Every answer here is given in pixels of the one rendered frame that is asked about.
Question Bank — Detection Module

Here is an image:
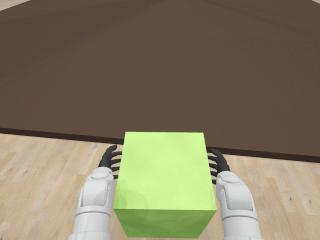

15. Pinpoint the right robot hand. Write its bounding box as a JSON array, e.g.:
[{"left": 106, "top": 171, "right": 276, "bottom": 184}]
[{"left": 207, "top": 148, "right": 230, "bottom": 185}]

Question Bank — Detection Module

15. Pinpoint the robot right forearm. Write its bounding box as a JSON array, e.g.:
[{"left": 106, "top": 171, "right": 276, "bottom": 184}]
[{"left": 216, "top": 171, "right": 263, "bottom": 240}]

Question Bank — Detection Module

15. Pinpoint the carton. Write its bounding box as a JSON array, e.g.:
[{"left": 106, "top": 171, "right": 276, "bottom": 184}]
[{"left": 113, "top": 132, "right": 217, "bottom": 239}]

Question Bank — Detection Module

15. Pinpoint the robot left forearm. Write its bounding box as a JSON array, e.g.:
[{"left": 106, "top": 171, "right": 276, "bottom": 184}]
[{"left": 67, "top": 167, "right": 114, "bottom": 240}]

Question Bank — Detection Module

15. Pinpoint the left robot hand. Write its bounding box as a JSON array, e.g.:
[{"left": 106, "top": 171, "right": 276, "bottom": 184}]
[{"left": 98, "top": 144, "right": 122, "bottom": 179}]

